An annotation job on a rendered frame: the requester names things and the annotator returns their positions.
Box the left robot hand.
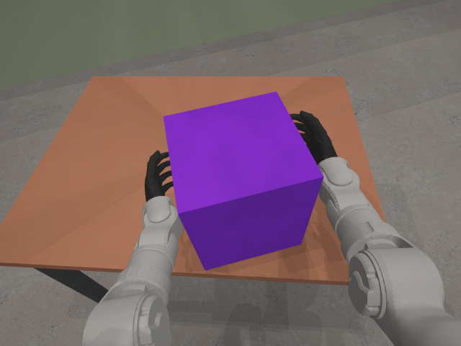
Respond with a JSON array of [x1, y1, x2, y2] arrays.
[[145, 151, 174, 202]]

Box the left robot upper arm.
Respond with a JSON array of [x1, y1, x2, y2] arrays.
[[84, 293, 172, 346]]

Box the right robot upper arm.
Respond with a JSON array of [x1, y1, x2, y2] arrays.
[[348, 247, 461, 346]]

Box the right robot forearm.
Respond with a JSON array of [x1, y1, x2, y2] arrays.
[[318, 157, 444, 305]]

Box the left robot forearm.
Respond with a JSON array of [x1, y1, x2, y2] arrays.
[[83, 196, 183, 346]]

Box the table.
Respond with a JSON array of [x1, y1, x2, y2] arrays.
[[0, 76, 386, 303]]

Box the right robot hand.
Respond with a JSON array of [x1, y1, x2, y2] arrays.
[[290, 111, 338, 165]]

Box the carton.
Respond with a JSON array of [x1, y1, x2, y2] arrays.
[[164, 92, 324, 270]]

